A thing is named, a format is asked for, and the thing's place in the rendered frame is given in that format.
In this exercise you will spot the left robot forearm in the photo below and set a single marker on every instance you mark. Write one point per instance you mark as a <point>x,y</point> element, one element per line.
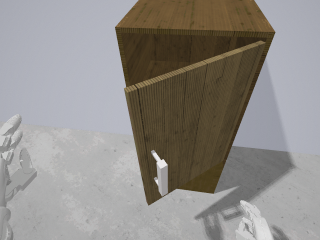
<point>6,232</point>

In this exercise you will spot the cupboard door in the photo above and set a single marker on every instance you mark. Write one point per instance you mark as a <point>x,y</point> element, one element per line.
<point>188,116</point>

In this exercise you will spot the left robot hand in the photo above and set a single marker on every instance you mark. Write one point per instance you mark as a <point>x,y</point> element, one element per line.
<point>9,139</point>

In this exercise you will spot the handle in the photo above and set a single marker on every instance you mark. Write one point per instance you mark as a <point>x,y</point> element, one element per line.
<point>162,174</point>

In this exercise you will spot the right robot hand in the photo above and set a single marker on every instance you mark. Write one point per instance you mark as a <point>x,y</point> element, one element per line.
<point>258,229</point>

